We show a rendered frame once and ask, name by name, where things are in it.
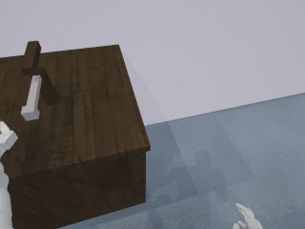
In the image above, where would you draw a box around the counter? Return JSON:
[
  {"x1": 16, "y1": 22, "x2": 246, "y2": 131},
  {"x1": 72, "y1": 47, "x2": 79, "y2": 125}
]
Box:
[{"x1": 0, "y1": 40, "x2": 151, "y2": 229}]

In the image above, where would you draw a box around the robot right hand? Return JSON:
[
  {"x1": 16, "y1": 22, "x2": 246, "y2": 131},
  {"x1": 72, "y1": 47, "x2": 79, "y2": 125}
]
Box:
[{"x1": 233, "y1": 203, "x2": 263, "y2": 229}]

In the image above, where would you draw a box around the robot left forearm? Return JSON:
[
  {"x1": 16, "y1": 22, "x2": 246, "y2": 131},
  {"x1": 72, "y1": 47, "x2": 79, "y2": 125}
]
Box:
[{"x1": 0, "y1": 162, "x2": 14, "y2": 229}]

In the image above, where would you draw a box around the tap lever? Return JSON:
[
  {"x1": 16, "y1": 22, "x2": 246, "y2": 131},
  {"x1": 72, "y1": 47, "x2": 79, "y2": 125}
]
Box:
[{"x1": 21, "y1": 74, "x2": 42, "y2": 121}]

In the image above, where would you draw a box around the robot left hand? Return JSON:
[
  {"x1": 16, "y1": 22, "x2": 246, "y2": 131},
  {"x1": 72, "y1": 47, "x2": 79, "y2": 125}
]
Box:
[{"x1": 0, "y1": 119, "x2": 18, "y2": 160}]

